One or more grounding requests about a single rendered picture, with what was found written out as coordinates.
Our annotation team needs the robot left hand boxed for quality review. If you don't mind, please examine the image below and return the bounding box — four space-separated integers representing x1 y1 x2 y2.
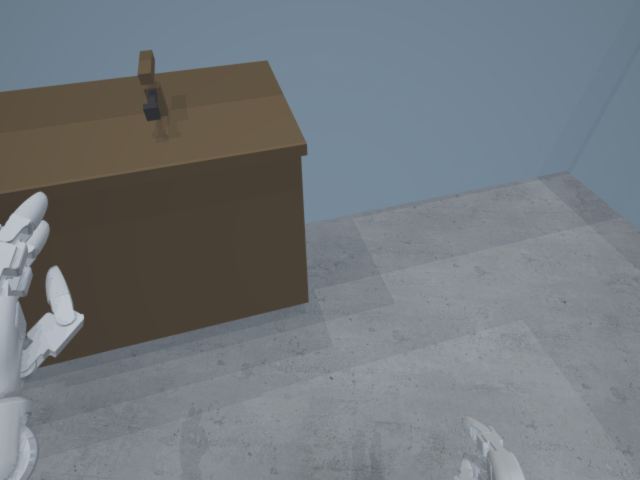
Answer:
0 192 84 399

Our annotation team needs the tap lever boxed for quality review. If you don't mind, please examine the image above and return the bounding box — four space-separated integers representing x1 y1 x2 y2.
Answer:
143 89 161 121

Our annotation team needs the robot right hand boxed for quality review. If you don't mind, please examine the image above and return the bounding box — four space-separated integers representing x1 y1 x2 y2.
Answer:
454 416 526 480

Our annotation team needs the robot left forearm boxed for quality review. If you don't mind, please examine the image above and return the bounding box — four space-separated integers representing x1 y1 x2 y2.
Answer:
0 396 40 480

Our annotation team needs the counter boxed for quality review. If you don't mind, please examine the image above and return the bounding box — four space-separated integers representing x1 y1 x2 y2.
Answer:
0 50 309 368

